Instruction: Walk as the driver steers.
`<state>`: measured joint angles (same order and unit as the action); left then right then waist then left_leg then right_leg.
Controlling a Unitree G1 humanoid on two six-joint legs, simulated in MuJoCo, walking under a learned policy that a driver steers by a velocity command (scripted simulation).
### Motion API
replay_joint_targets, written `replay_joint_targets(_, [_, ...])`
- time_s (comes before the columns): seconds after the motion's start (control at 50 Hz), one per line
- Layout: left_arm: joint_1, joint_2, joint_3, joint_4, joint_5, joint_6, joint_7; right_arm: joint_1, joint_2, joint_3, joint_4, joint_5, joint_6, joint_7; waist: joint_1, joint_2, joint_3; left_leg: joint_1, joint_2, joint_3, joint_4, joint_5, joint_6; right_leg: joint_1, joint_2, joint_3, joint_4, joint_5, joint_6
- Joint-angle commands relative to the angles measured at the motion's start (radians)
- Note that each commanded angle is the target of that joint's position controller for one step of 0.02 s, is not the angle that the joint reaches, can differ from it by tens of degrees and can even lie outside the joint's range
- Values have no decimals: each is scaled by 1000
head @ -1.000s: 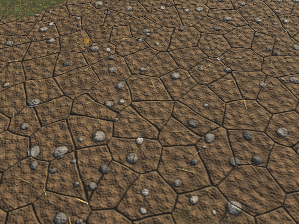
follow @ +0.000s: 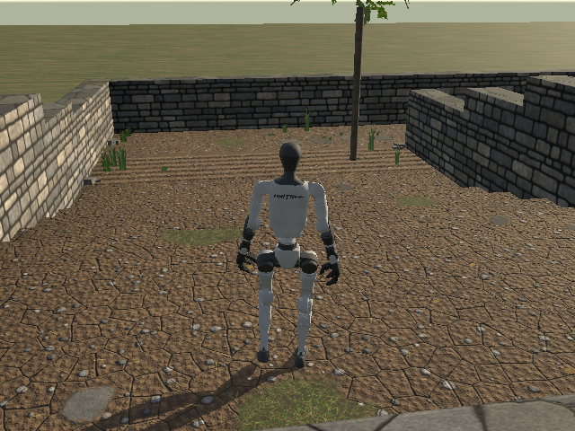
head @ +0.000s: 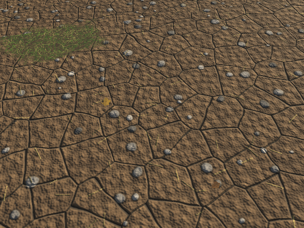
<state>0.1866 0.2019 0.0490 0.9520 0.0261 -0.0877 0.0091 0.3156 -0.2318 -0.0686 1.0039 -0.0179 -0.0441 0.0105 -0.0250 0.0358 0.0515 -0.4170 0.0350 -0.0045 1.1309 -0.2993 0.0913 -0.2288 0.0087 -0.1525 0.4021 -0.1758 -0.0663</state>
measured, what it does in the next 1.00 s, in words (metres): walks ahead, turning left: left foot, then right foot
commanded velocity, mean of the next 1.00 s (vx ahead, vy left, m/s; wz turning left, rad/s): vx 0.35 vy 0.00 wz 0.56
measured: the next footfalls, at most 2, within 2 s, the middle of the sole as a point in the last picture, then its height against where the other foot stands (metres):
left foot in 0.38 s outside the picture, level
right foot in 0.92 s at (144, 205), level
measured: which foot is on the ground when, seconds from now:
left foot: up 0.00-0.36, down 0.38-0.92, up 0.94-1.00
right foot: down 0.00-0.40, up 0.42-0.90, down 0.92-1.00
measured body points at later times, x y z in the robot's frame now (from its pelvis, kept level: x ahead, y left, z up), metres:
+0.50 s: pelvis +0.25 +0.06 -0.01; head +0.28 +0.08 +0.43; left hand +0.21 +0.32 -0.16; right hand +0.43 -0.16 -0.14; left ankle +0.28 +0.11 -0.74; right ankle +0.17 -0.10 -0.64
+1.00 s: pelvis +0.43 +0.09 -0.02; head +0.47 +0.10 +0.43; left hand +0.42 +0.40 -0.11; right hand +0.64 -0.12 -0.15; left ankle +0.29 +0.11 -0.69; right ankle +0.55 +0.06 -0.75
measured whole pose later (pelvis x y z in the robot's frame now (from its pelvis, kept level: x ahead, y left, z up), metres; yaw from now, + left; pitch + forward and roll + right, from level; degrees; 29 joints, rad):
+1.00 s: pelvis +0.43 +0.09 -0.02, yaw +37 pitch +0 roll +1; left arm 0.10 0.27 0.02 0.74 0.01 -0.02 0.03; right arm 0.28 -0.32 -0.09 0.81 -0.01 0.02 -0.02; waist -0.06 0.02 0.09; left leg -0.29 -0.19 -0.15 1.00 -0.57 0.05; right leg -0.40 0.02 -0.01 0.57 -0.18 -0.03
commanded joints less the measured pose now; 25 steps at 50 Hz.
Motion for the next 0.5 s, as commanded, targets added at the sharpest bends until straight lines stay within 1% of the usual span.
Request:
replay_joint_targets(0.02, [107,72,12,-2,-12,-29,7,45,-5,-9,-41,-10,24,16,-2,-114,-23,-153,58,-28,23,68,-9,112,-277,202,-237,161,-66])
replay_joint_targets(0.06, [136,84,15,6,-11,-35,9,-24,-5,-9,-69,-12,35,23,1,-109,-1,-218,70,-18,-8,133,-17,119,-277,145,-252,193,-69])
replay_joint_targets(0.08, [152,82,13,12,-9,-35,10,-64,-7,-8,-86,-12,38,27,5,-109,12,-247,75,-11,-38,169,-21,124,-272,119,-256,209,-69])
replay_joint_targets(0.12, [176,76,10,21,-6,-35,10,-141,-5,-2,-119,-10,37,36,15,-104,33,-271,73,7,-137,230,-29,135,-261,68,-263,242,-72])
replay_joint_targets(0.16, [188,85,10,25,-6,-34,12,-209,2,7,-146,-8,34,43,24,-102,47,-244,62,39,-263,280,-30,140,-250,17,-259,290,-68])
replay_joint_targets(0.2, [217,103,14,33,-6,-32,15,-278,3,15,-175,-10,33,50,42,-101,57,-217,51,82,-359,296,-18,172,-264,-18,-256,336,-67])
replay_joint_targets(0.26, [264,122,19,49,-3,-19,21,-337,-12,16,-208,-15,31,54,54,-98,66,-203,31,124,-438,234,15,268,-291,-59,-212,436,-65])
replay_joint_targets(0.28, [263,132,21,48,-2,-14,25,-345,-18,14,-217,-17,31,52,50,-100,59,-182,15,138,-464,194,29,297,-296,-76,-183,520,-61])
replay_joint_targets(0.3, [260,144,24,47,0,-8,28,-334,-24,11,-218,-18,31,49,40,-112,46,-141,-12,158,-479,149,47,319,-296,-95,-132,656,-54])
replay_joint_targets(0.32, [257,159,29,47,1,-2,30,-299,-35,5,-212,-20,32,45,23,-128,22,-89,-46,177,-486,97,66,339,-297,-112,-56,802,-49])
replay_joint_targets(0.34, [252,175,34,44,2,8,31,-231,-49,-3,-195,-21,31,40,-5,-138,-17,-16,-83,189,-500,48,88,350,-297,-123,61,909,-47])
replay_joint_targets(0.36, [247,188,38,37,0,19,28,-129,-69,-16,-167,-21,24,34,-43,-135,-78,101,-120,188,-542,30,114,328,-294,-128,229,910,-42])
replay_joint_targets(0.38, [229,191,39,19,-2,26,22,28,-112,-38,-119,-30,16,23,-117,-84,-159,326,-114,125,-631,52,152,195,-274,-141,478,744,-11])
replay_joint_targets(0.4, [242,103,20,-33,-12,24,12,96,-224,-69,-113,-40,12,7,-109,86,-258,606,160,-261,-668,-35,246,-141,-186,-134,824,105,36])
replay_joint_targets(0.42, [179,112,26,-109,-15,12,-5,78,-288,-79,-140,-10,25,6,-80,159,-315,721,325,-763,-850,-13,363,-435,18,49,1061,-386,78])
replay_joint_targets(0.44, [54,149,32,-133,-7,2,-9,51,-259,-71,-130,2,35,-2,-86,6,-178,643,297,-610,-879,28,320,-548,-57,161,1044,-283,66])
replay_joint_targets(0.46, [52,133,25,-138,-19,-11,-12,-1,-211,-59,-131,9,32,-9,-47,-20,-82,509,268,-484,-887,122,281,-524,-96,162,961,-184,59])
replay_joint_targets(0.48, [82,125,25,-116,-16,-12,-8,-52,-168,-48,-138,9,24,-11,5,-69,-32,398,209,-387,-897,250,232,-454,-126,167,865,-145,59])
replay_joint_targets(0.5, [104,127,27,-111,1,5,-4,-88,-144,-38,-146,19,14,-15,40,-68,-14,320,164,-304,-892,433,209,-384,-136,168,815,-141,74])
Velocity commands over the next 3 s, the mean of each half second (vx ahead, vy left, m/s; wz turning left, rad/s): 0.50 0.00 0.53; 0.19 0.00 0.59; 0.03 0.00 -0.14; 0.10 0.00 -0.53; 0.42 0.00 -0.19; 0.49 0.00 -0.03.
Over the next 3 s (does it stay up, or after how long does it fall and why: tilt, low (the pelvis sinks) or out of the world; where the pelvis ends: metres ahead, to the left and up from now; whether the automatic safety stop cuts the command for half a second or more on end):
stays up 0.92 0.09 0.00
